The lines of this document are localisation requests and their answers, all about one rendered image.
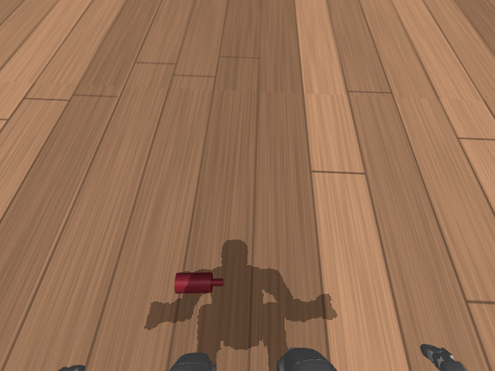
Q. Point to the right robot hand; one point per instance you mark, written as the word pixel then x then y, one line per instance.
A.
pixel 442 359

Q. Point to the bottle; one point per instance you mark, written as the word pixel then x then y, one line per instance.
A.
pixel 196 283

